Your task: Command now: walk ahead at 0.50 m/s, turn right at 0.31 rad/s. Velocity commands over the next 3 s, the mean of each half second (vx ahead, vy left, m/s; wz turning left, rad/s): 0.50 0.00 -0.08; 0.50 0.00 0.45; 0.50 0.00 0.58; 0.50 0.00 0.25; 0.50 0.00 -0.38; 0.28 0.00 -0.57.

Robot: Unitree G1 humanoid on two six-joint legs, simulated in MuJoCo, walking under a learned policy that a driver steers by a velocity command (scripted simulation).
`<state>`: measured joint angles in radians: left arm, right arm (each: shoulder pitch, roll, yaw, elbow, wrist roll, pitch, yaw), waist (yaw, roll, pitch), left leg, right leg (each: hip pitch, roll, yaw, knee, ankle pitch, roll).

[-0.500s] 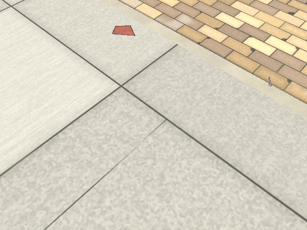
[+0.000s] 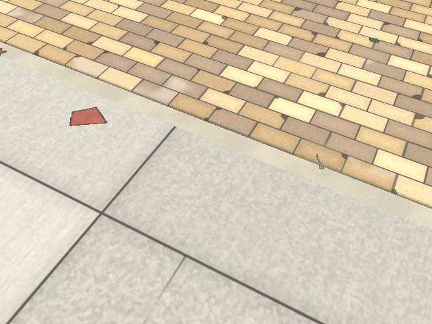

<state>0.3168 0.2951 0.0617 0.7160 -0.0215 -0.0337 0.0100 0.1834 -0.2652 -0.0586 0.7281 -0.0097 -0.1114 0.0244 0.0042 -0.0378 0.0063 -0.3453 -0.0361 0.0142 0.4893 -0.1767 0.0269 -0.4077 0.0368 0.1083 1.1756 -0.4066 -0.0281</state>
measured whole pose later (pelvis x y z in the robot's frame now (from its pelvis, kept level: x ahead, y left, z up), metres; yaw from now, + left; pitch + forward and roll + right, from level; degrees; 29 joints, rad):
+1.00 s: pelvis +0.52 +0.00 -0.01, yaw +16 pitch +2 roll -1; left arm 0.29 0.28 0.06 0.82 -0.02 -0.08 0.01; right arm 0.13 -0.29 -0.07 0.69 0.02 -0.04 0.04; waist 0.02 0.01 0.06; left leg -0.47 -0.06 0.04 0.63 -0.20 0.11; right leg -0.23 -0.05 -0.03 1.14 -0.49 0.01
